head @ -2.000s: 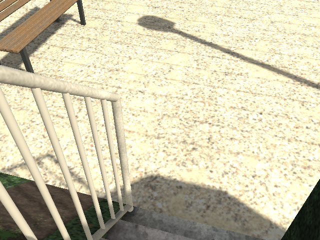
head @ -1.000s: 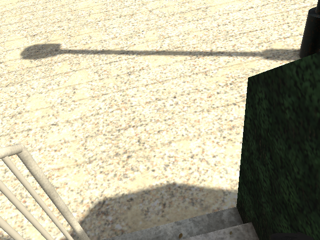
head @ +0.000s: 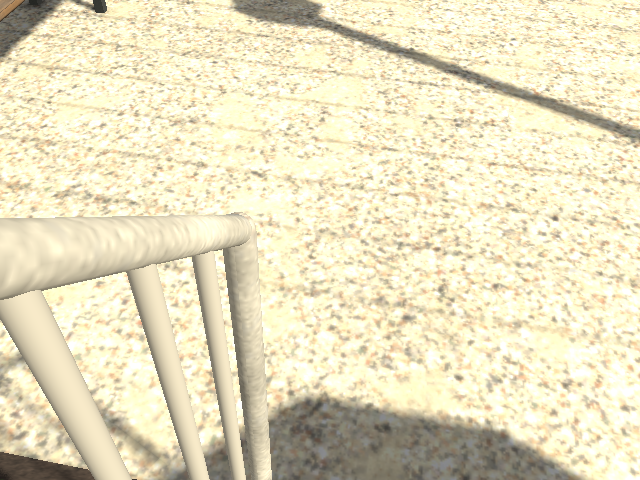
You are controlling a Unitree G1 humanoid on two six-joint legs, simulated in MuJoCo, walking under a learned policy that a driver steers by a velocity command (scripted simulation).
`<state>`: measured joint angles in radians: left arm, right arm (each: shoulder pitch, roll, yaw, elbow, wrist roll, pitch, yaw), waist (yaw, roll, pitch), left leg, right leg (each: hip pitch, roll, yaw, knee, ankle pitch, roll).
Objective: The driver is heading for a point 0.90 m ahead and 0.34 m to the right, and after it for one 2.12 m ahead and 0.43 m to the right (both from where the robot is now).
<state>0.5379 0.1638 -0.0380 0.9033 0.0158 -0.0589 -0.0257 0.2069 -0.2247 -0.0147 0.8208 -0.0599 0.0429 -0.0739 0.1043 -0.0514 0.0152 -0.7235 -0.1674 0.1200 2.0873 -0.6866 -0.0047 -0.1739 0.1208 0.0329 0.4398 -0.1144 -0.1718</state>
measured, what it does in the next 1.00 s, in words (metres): goes down, turning right: left foot 0.20 m lower, then left foot 0.21 m lower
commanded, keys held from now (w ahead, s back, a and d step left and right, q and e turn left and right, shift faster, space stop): w+e+shift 0.86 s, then w+shift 0.14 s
